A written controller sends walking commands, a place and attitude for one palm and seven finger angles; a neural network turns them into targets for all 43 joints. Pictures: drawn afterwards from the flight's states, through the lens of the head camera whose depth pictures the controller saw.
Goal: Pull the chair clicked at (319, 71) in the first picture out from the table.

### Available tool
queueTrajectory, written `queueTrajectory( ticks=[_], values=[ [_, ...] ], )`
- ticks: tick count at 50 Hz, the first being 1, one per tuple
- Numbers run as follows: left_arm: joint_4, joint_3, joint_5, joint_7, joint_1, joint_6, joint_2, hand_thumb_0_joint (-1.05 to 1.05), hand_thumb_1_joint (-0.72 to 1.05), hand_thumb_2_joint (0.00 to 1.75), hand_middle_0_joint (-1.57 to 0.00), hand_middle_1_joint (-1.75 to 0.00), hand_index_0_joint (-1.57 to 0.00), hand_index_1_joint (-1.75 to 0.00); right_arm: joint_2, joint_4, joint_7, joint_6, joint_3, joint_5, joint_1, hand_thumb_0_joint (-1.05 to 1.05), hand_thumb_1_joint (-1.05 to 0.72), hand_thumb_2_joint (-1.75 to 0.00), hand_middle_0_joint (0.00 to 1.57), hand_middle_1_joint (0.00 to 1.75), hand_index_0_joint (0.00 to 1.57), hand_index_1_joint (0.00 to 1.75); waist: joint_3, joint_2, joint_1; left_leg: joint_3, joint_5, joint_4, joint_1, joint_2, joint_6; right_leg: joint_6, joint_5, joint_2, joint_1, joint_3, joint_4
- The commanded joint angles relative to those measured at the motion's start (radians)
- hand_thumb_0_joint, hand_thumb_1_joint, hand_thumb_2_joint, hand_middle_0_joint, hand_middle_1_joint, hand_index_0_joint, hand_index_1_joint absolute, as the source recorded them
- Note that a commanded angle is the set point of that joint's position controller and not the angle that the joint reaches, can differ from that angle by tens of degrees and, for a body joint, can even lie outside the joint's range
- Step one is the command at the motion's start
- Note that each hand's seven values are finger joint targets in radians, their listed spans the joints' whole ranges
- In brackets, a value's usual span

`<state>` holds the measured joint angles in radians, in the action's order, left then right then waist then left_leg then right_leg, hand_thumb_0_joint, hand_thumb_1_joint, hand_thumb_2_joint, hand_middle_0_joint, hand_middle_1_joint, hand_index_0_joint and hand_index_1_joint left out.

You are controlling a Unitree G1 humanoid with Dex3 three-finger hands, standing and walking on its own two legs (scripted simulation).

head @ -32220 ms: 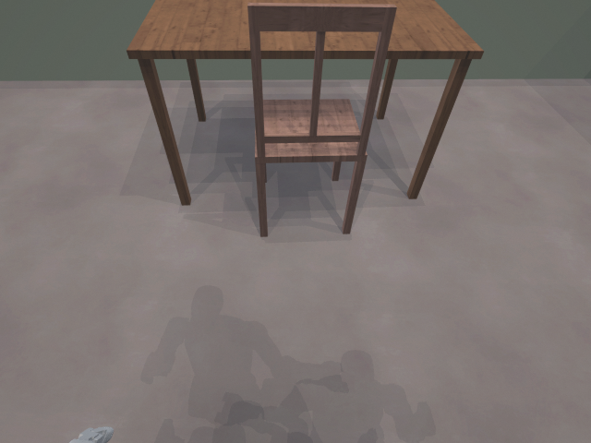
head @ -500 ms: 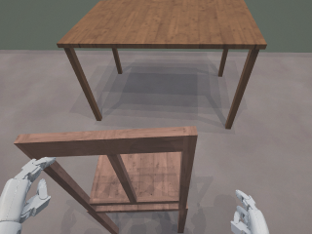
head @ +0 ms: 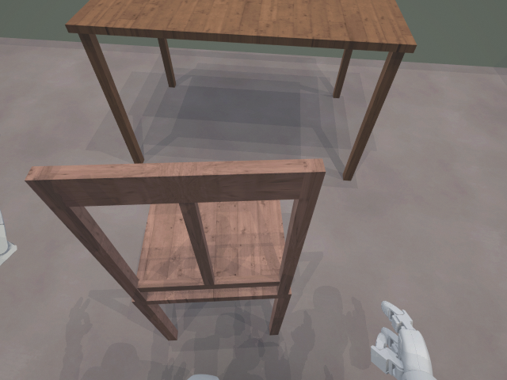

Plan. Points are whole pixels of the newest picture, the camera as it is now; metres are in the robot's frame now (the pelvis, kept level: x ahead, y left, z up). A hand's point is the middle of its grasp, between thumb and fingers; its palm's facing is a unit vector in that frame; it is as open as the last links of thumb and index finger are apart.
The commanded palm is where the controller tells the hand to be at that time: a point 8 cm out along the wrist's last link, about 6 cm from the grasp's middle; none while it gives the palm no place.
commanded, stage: step back with the hand held close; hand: left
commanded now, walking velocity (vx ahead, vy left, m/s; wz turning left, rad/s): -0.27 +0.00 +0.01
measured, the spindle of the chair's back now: (200, 248) +0.34 +0.14 -0.06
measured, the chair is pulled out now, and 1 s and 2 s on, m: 0.60 0.60 0.60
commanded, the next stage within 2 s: stop stepping back and stand still in 0.60 s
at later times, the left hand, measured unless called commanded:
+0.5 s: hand out of the picture +0.10 +0.28 +0.18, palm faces +0.43 -0.72 -0.54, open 7.4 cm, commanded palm +0.04 +0.32 +0.18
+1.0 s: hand out of the picture -0.01 +0.25 +0.19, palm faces +0.38 -0.75 -0.54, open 7.4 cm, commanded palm -0.06 +0.29 +0.18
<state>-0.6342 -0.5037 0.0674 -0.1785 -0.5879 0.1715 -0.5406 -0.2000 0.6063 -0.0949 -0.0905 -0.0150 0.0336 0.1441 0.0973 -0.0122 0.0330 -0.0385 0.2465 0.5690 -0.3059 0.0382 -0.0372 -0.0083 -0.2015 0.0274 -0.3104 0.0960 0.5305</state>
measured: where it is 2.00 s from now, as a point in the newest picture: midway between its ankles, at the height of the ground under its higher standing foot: outside the picture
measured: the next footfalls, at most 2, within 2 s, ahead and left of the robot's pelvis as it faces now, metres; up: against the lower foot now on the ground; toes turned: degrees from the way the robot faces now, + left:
right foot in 0.40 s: -0.06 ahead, -0.12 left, +0.00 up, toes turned -1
left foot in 0.64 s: -0.01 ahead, +0.13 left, +0.00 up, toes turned -2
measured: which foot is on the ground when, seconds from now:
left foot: down 0.00-0.52, up 0.54-0.62, down 0.64-0.92, up 0.94-1.00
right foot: down 0.00-0.22, up 0.24-0.38, down 0.40-0.68, up 0.70-0.84, down 0.86-1.00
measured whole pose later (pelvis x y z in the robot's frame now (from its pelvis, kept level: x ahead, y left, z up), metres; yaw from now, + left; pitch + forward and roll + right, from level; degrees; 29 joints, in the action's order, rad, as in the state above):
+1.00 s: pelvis -0.21 +0.00 +0.00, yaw -2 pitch -2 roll +0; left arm -0.56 -0.46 0.04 -0.14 -0.63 0.20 -0.48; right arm -0.19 0.64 -0.05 -0.10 0.00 0.01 0.25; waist 0.01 0.01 0.01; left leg -0.04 0.37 0.89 -0.49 -0.01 -0.01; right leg -0.03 -0.24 0.02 -0.28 0.05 0.55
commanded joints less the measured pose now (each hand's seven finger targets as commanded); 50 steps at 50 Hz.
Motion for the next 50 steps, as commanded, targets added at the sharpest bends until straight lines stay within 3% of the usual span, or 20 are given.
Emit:
queueTrajectory(
  ticks=[1,3,6,7,9,11,14,18,21,24,26,28,32,34,37,42,44,46,47,50],
  values=[
    [0.127,-0.041,-0.015,-0.009,-0.024,0.01,-0.01,0.0,0.9,0.9,-0.2,-0.3,-0.2,-0.3,-0.126,-0.122,0.004,-0.029,-0.068,0.003,-0.03,0.0,-0.9,-0.9,0.2,0.3,0.2,0.3,-0.153,0.074,-0.036,-0.006,0.096,-0.008,-0.06,0.033,0.036,-0.042,-0.016,0.157,0.012,-0.211,-0.183],
    [0.154,-0.005,-0.02,-0.013,0.042,0.001,-0.015,0.0,0.9,0.9,-0.2,-0.3,-0.2,-0.3,-0.122,-0.114,0.006,-0.022,-0.062,0.005,-0.036,0.0,-0.9,-0.9,0.2,0.3,0.2,0.3,-0.108,0.201,-0.038,0.011,0.185,0.143,0.014,-0.011,0.037,-0.071,-0.304,0.228,-0.179,-0.26,-0.303],
    [0.025,0.012,-0.034,-0.017,0.115,0.004,-0.04,0.0,0.9,0.9,-0.2,-0.3,-0.2,-0.3,-0.127,-0.14,0.002,-0.019,-0.03,-0.006,-0.063,0.0,-0.9,-0.9,0.2,0.3,0.2,0.3,-0.093,0.209,-0.035,-0.022,0.174,0.044,0.015,0.015,0.06,-0.061,-0.359,0.2,-0.202,-0.187,-0.259],
    [-0.03,-0.003,-0.037,-0.02,0.134,0.01,-0.061,0.0,0.9,0.9,-0.2,-0.3,-0.2,-0.3,-0.13,-0.152,-0.005,-0.019,-0.025,-0.007,-0.065,0.0,-0.9,-0.9,0.2,0.3,0.2,0.3,-0.094,0.171,-0.031,-0.052,0.211,-0.046,-0.008,0.036,0.07,-0.039,-0.393,0.164,-0.179,-0.162,-0.223],
    [-0.142,-0.073,-0.053,-0.038,0.159,0.031,-0.14,0.0,0.9,0.9,-0.2,-0.3,-0.2,-0.3,-0.145,-0.174,-0.022,-0.032,-0.022,-0.009,-0.085,0.0,-0.9,-0.9,0.2,0.3,0.2,0.3,-0.083,-0.101,-0.024,-0.141,0.371,-0.276,-0.192,0.122,0.11,0.013,-0.393,0.07,-0.023,-0.117,-0.069],
    [-0.234,-0.08,-0.067,-0.039,0.167,0.066,-0.115,0.0,0.9,0.9,-0.2,-0.3,-0.2,-0.3,-0.152,-0.197,-0.02,-0.061,-0.027,-0.012,-0.066,0.0,-0.9,-0.9,0.2,0.3,0.2,0.3,-0.121,-0.298,-0.027,-0.262,0.494,-0.392,-0.413,0.222,0.16,0.029,-0.156,-0.005,0.235,-0.074,0.204],
    [-0.172,-0.129,-0.066,-0.022,0.044,0.094,-0.126,0.0,0.9,0.9,-0.2,-0.3,-0.2,-0.3,-0.148,-0.18,-0.008,-0.092,-0.048,-0.008,-0.033,0.0,-0.9,-0.9,0.2,0.3,0.2,0.3,-0.16,-0.308,-0.018,-0.202,0.443,-0.326,-0.411,0.204,0.157,0.03,-0.13,-0.024,0.282,-0.074,0.227],
    [-0.082,-0.123,-0.037,0.002,0.022,0.144,-0.076,0.0,0.9,0.9,-0.2,-0.3,-0.2,-0.3,-0.142,-0.11,0.002,-0.138,-0.044,-0.027,0.012,0.0,-0.9,-0.9,0.2,0.3,0.2,0.3,-0.111,-0.258,-0.028,-0.209,0.26,-0.27,-0.2,0.189,0.146,0.006,-0.158,-0.031,0.114,-0.061,0.038],
    [-0.096,-0.07,-0.032,0.022,0.088,0.167,-0.058,0.0,0.9,0.9,-0.2,-0.3,-0.2,-0.3,-0.154,-0.058,0.013,-0.16,-0.057,-0.037,0.012,0.0,-0.9,-0.9,0.2,0.3,0.2,0.3,-0.236,-0.172,-0.021,-0.139,-0.22,-0.11,0.077,0.169,0.115,0.005,-0.004,-0.018,0.071,-0.08,-0.111],
    [-0.062,-0.075,-0.006,0.034,0.015,0.156,-0.073,0.0,0.9,0.9,-0.2,-0.3,-0.2,-0.3,-0.147,-0.069,0.012,-0.148,-0.076,-0.013,-0.003,0.0,-0.9,-0.9,0.2,0.3,0.2,0.3,-0.268,-0.007,-0.022,-0.033,-0.058,0.002,0.131,0.078,0.067,-0.045,0.032,0.057,-0.03,-0.152,-0.15],
    [-0.081,-0.071,-0.003,0.024,0.055,0.154,-0.092,0.0,0.9,0.9,-0.2,-0.3,-0.2,-0.3,-0.134,-0.085,0.01,-0.131,-0.073,-0.014,-0.029,0.0,-0.9,-0.9,0.2,0.3,0.2,0.3,-0.207,0.125,-0.037,0.011,0.074,0.179,0.117,-0.003,0.029,-0.102,-0.049,0.191,-0.178,-0.292,-0.236],
    [-0.076,-0.103,-0.013,0.001,0.091,0.135,-0.118,0.0,0.9,0.9,-0.2,-0.3,-0.2,-0.3,-0.106,-0.072,0.012,-0.109,-0.062,-0.03,-0.051,0.0,-0.9,-0.9,0.2,0.3,0.2,0.3,-0.174,0.196,-0.043,-0.012,0.049,0.263,0.056,-0.024,0.019,-0.141,0.042,0.27,-0.184,-0.301,-0.242],
    [-0.056,-0.106,-0.019,0.001,0.072,0.154,-0.093,0.0,0.9,0.9,-0.2,-0.3,-0.2,-0.3,-0.134,-0.097,-0.007,-0.108,-0.062,-0.024,-0.073,0.0,-0.9,-0.9,0.2,0.3,0.2,0.3,-0.159,-0.026,-0.029,-0.15,-0.342,-0.183,0.017,0.131,0.079,-0.024,0.109,0.039,-0.008,-0.153,0.017],
    [-0.038,-0.101,-0.007,0.016,0.002,0.149,-0.09,0.0,0.9,0.9,-0.2,-0.3,-0.2,-0.3,-0.118,-0.093,0.005,-0.112,-0.067,-0.042,-0.061,0.0,-0.9,-0.9,0.2,0.3,0.2,0.3,-0.257,-0.24,-0.028,-0.255,-0.608,-0.253,0.076,0.278,0.168,0.011,-0.271,-0.007,-0.029,-0.107,0.272],
    [-0.134,-0.039,-0.002,0.025,0.014,0.139,-0.03,0.0,0.9,0.9,-0.2,-0.3,-0.2,-0.3,-0.13,-0.097,0.032,-0.118,-0.073,-0.04,-0.001,0.0,-0.9,-0.9,0.2,0.3,0.2,0.3,-0.255,-0.223,-0.032,-0.199,-0.413,-0.237,0.073,0.256,0.178,0.021,-0.305,-0.005,-0.025,-0.133,0.307],
    [-0.156,-0.09,-0.003,0.01,-0.018,0.096,-0.09,0.0,0.9,0.9,-0.2,-0.3,-0.2,-0.3,-0.133,-0.144,0.029,-0.1,-0.045,-0.017,-0.013,0.0,-0.9,-0.9,0.2,0.3,0.2,0.3,-0.177,-0.272,-0.036,-0.129,0.446,-0.317,-0.17,0.118,0.086,0.005,-0.2,-0.051,0.232,-0.009,-0.072],
    [-0.153,-0.127,-0.022,0.007,0.012,0.094,-0.144,0.0,0.9,0.9,-0.2,-0.3,-0.2,-0.3,-0.128,-0.131,0.021,-0.086,-0.046,-0.017,0.007,0.0,-0.9,-0.9,0.2,0.3,0.2,0.3,-0.207,-0.199,-0.035,-0.039,0.48,-0.233,-0.19,0.03,0.05,-0.02,-0.244,-0.044,0.283,-0.004,-0.133],
    [-0.11,-0.13,-0.017,0.0,-0.001,0.076,-0.146,0.0,0.9,0.9,-0.2,-0.3,-0.2,-0.3,-0.115,-0.133,0.016,-0.069,-0.057,-0.018,0.023,0.0,-0.9,-0.9,0.2,0.3,0.2,0.3,-0.169,0.148,-0.045,0.046,0.248,0.239,-0.003,-0.082,0.011,-0.127,-0.532,0.16,-0.11,-0.322,-0.335],
    [-0.081,-0.111,-0.01,0.003,0.01,0.067,-0.126,0.0,0.9,0.9,-0.2,-0.3,-0.2,-0.3,-0.131,-0.11,0.019,-0.058,-0.062,-0.02,0.035,0.0,-0.9,-0.9,0.2,0.3,0.2,0.3,-0.141,0.191,-0.052,0.018,0.155,0.471,0.039,-0.082,0.013,-0.19,-0.554,0.278,-0.277,-0.427,-0.386],
    [0.057,-0.052,-0.012,0.008,0.134,0.051,-0.076,0.0,0.9,0.9,-0.2,-0.3,-0.2,-0.3,-0.108,-0.104,0.032,-0.042,-0.021,-0.019,0.018,0.0,-0.9,-0.9,0.2,0.3,0.2,0.3,-0.079,0.155,-0.083,0.001,0.181,0.486,0.04,-0.021,0.05,-0.111,-0.498,0.269,-0.389,-0.245,-0.317]
  ],
)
